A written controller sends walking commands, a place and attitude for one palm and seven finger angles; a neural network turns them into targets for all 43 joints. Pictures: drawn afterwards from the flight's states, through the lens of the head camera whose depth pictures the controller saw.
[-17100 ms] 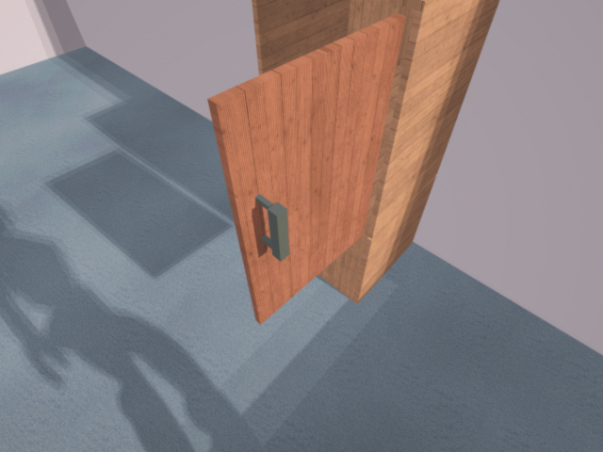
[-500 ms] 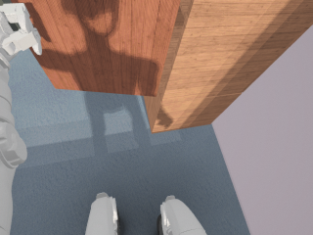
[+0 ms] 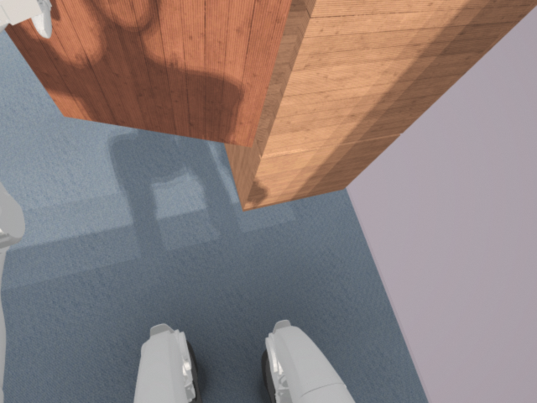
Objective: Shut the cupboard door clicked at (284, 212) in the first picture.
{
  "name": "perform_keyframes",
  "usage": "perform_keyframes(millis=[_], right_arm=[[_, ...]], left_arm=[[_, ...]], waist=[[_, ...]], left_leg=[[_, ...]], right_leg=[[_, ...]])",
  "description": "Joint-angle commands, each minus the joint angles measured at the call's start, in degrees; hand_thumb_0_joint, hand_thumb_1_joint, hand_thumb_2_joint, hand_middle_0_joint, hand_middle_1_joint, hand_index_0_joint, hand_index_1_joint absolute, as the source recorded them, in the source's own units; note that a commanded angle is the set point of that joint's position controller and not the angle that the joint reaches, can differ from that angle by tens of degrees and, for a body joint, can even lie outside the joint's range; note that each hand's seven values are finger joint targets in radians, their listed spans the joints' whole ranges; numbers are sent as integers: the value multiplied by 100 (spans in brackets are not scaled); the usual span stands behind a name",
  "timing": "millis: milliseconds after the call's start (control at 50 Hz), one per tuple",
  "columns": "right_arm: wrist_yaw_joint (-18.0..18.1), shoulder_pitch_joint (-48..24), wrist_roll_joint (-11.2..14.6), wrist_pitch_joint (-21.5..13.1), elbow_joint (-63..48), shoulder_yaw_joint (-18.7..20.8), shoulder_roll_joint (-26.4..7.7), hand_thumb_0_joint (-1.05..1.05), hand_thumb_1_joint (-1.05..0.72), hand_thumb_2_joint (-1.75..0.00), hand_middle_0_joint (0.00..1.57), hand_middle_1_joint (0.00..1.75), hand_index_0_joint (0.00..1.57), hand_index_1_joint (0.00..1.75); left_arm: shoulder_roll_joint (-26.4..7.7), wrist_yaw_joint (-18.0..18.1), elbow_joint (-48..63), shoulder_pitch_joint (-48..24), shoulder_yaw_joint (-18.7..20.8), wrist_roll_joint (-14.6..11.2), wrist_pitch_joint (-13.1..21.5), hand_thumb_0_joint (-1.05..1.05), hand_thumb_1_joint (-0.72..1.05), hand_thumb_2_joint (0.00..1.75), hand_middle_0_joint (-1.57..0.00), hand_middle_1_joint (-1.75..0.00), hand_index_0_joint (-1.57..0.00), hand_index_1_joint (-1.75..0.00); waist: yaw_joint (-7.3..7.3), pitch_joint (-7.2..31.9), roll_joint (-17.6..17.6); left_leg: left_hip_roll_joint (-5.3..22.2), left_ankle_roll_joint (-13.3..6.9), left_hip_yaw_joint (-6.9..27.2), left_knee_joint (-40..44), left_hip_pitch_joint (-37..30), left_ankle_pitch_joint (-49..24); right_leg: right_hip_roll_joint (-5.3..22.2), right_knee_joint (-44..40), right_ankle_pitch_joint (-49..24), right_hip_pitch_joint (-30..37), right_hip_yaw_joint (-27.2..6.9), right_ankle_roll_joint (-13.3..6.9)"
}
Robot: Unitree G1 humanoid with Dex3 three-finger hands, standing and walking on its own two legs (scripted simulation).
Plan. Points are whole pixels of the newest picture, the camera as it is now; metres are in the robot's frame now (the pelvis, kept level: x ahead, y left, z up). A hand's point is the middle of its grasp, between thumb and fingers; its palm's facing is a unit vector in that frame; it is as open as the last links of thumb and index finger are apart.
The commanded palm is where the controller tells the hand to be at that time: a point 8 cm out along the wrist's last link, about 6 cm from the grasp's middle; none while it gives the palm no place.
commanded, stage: push the door shut along its arc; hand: left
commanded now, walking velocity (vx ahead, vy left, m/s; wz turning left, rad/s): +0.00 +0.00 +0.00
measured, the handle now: out of the picture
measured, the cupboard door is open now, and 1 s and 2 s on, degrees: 69 68 68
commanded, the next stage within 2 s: pull the fist back off the door in 0.04 s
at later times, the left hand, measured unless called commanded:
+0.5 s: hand (46, 2) +0.59 +0.18 +0.12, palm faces +0.15 -0.99 -0.02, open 3.1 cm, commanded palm +0.55 +0.21 +0.12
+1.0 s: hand (45, 72) +0.49 +0.18 +0.13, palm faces +0.12 -0.99 -0.01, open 3.1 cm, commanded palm +0.47 +0.21 +0.12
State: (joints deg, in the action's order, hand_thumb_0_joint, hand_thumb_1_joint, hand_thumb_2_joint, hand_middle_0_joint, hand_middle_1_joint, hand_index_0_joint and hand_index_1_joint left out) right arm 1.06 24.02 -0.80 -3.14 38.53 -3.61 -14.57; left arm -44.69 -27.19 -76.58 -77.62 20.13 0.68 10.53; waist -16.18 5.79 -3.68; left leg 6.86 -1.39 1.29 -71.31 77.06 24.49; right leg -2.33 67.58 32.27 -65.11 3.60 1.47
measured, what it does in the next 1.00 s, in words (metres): stands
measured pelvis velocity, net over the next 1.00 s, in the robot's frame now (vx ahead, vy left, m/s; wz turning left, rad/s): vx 0.02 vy -0.03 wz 0.06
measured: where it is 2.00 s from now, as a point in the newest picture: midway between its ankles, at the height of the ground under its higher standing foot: (235, 395)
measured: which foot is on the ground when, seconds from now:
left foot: down 0.00-1.00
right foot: down 0.00-1.00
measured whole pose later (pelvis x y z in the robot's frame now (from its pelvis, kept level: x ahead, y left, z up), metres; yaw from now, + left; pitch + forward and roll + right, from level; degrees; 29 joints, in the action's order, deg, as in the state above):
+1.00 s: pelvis +0.02 -0.03 +0.04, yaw +4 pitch +19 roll -3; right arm -1.8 19.5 0.0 1.3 37.6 0.9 -14.9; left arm -21.8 -8.1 -60.8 -45.9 19.9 -5.4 22.8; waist -7.5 7.8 -2.2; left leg 5.6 1.2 0.3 -60.7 57.5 22.8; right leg -1.3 59.9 32.1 -47.3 3.2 -0.6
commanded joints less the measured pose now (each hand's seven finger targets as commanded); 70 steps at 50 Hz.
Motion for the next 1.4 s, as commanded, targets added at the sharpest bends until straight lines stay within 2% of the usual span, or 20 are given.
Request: perform_keyframes(millis=[0, 60, 120, 140, 200, 220, 260, 400, 560, 800, 820, 960, 1020, 1060, 1120, 1160, 1200, 1260, 1300, 1380], right_arm=[[116, 1343, -46, -97, -66, 434, -1355, 0, -90, -90, 20, 30, 20, 30], [111, 1332, -56, -100, -58, 409, -1336, 0, -90, -90, 20, 30, 20, 30], [123, 1369, -77, -89, -77, 390, -1352, 0, -90, -90, 20, 30, 20, 30], [68, 1629, -197, -72, -295, 299, -1227, 0, -90, -90, 20, 30, 20, 30], [-262, 1743, -377, 3, -387, 405, -1166, 0, -90, -90, 20, 30, 20, 30], [-365, 1760, -398, 81, -413, 458, -1147, 0, -90, -90, 20, 30, 20, 30], [-450, 1775, -383, 244, -453, 548, -1190, 0, -90, -90, 20, 30, 20, 30], [-399, 1543, -190, 286, -328, 667, -1084, 0, -90, -90, 20, 30, 20, 30], [-356, 1375, -107, 328, -251, 661, -1001, 0, -90, -90, 20, 30, 20, 30], [-295, 751, 19, 380, -395, 789, -951, 0, -90, -90, 20, 30, 20, 30], [-290, 693, 20, 377, -378, 780, -925, 0, -90, -90, 20, 30, 20, 30], [-204, 439, 57, 342, -335, 749, -928, 0, -90, -90, 20, 30, 20, 30], [-169, 410, 62, 309, -279, 695, -932, 0, -90, -90, 20, 30, 20, 30], [-138, 385, 62, 291, -294, 673, -964, 0, -90, -90, 20, 30, 20, 30], [-141, 377, 35, 229, -305, 666, -932, 0, -90, -90, 20, 30, 20, 30], [-140, 376, 58, 251, -446, 694, -983, 0, -90, -90, 20, 30, 20, 30], [-135, 332, 100, 288, -602, 684, -939, 0, -90, -90, 20, 30, 20, 30], [-96, 235, 199, 370, -773, 691, -897, 0, -90, -90, 20, 30, 20, 30], [-51, 101, 259, 342, -887, 686, -862, 0, -90, -90, 20, 30, 20, 30], [39, -65, 327, 221, -891, 679, -840, 0, -90, -90, 20, 30, 20, 30]], left_arm=[[-1194, 63, 1154, -3259, 125, -56, 317, 0, 90, 90, -130, -150, -130, -150], [-1022, 86, 934, -3301, -61, 30, 267, 0, 90, 90, -130, -150, -130, -150], [-1267, 64, 910, -3393, 37, 108, 266, 0, 90, 90, -130, -150, -130, -150], [-1504, 1082, 1019, -3217, 1256, -331, 111, 0, 90, 90, -130, -150, -130, -150], [-943, 2414, 1320, -2308, 1028, 184, 86, 0, 90, 90, -130, -150, -130, -150], [-759, 2607, 1477, -2115, 787, 468, 109, 0, 90, 90, -130, -150, -130, -150], [-878, 2745, 1689, -1973, 906, 618, 162, 0, 90, 90, -130, -150, -130, -150], [-667, 2154, 2696, -1881, 899, 79, 809, 0, 90, 90, -130, -150, -130, -150], [208, 1966, 1650, -511, 427, -222, 891, 0, 90, 90, -130, -150, -130, -150], [711, 1826, 3062, 177, 216, -646, 1557, 0, 90, 90, -130, -150, -130, -150], [924, 1851, 2961, 268, 76, -670, 1548, 0, 90, 90, -130, -150, -130, -150], [928, 1969, 2837, 339, 86, -703, 1648, 0, 90, 90, -130, -150, -130, -150], [1015, 1984, 2327, 119, -31, -676, 1588, 0, 90, 90, -130, -150, -130, -150], [723, 1979, 2178, 57, 141, -648, 1597, 0, 90, 90, -130, -150, -130, -150], [957, 1919, 2206, -117, -27, -651, 1674, 0, 90, 90, -130, -150, -130, -150], [494, 1858, 2387, 601, 456, -730, 1658, 0, 90, 90, -130, -150, -130, -150], [558, 1741, 2770, 1130, 440, -788, 1606, 0, 90, 90, -130, -150, -130, -150], [635, 1655, 3314, 1681, 410, -944, 1375, 0, 90, 90, -130, -150, -130, -150], [793, 1656, 4095, 1989, 294, -1087, 1316, 0, 90, 90, -130, -150, -130, -150], [1059, 1707, 4792, 2781, 106, -1313, 1148, 0, 90, 90, -130, -150, -130, -150]], waist=[[-296, 3235, -1495], [-364, 3128, -1593], [-382, 3301, -1588], [22, 3331, -1498], [125, 3687, -1457], [114, 3645, -1516], [136, 3677, -1283], [254, 3986, -1130], [280, 2491, -412], [680, 3151, -756], [636, 3000, -612], [678, 2647, -205], [523, 2199, 12], [571, 2204, -1], [534, 2473, -208], [894, 2860, -184], [1054, 3147, -276], [1140, 2843, 41], [1194, 2895, -154], [1191, 2157, 65]], left_leg=[[-158, -72, 651, 380, -4559, -2045], [-168, -75, 641, 329, -4454, -1987], [-184, -96, 631, 228, -4387, -2154], [-108, -88, 676, 400, -4146, -2245], [-106, -28, 604, 411, -4318, -2679], [-120, -16, 567, 438, -4394, -2673], [-162, -18, 517, 558, -4349, -2503], [-289, -35, 275, 874, -4689, -2512], [-402, -106, 8, 1176, -3998, -1848], [-494, -47, -16, 1238, -4985, -2488], [-487, -45, -1, 1260, -4973, -2384], [-508, -41, 16, 1402, -4767, -1906], [-497, -60, 42, 1427, -4425, -1500], [-498, -55, 42, 1433, -4204, -1254], [-477, -47, 92, 1398, -4449, -1370], [-492, -27, 26, 1514, -4536, -1517], [-513, -33, -21, 1647, -4796, -1794], [-542, -65, -130, 1890, -4759, -1707], [-552, -75, -155, 2059, -5084, -1764], [-566, -101, -193, 2395, -5232, -1558]], right_leg=[[-273, -840, -1602, -660, 103, -329], [-281, -821, -1575, -760, 114, -348], [-286, -751, -1679, -682, 112, -348], [-250, -776, -1711, -305, 110, -295], [-229, -678, -1895, -173, 155, -216], [-236, -719, -1898, -153, 157, -225], [-262, -844, -1960, 179, 134, -239], [-306, -1250, -2651, 1217, -83, -230], [-263, -1676, -2561, 1523, -188, -181], [-156, -1525, -3275, 1916, -225, -204], [-164, -1562, -3158, 1850, -200, -193], [-127, -1660, -2782, 1902, -240, -178], [-110, -1719, -2392, 1632, -261, -153], [-88, -1727, -2130, 1679, -318, -163], [-90, -1647, -2053, 1504, -268, -181], [-100, -1675, -2225, 2019, -294, -208], [-104, -1694, -2529, 2358, -269, -207], [-135, -1951, -2712, 2804, -258, -158], [-140, -2093, -2786, 2962, -248, -157], [-168, -2465, -2643, 3132, -201, -140]])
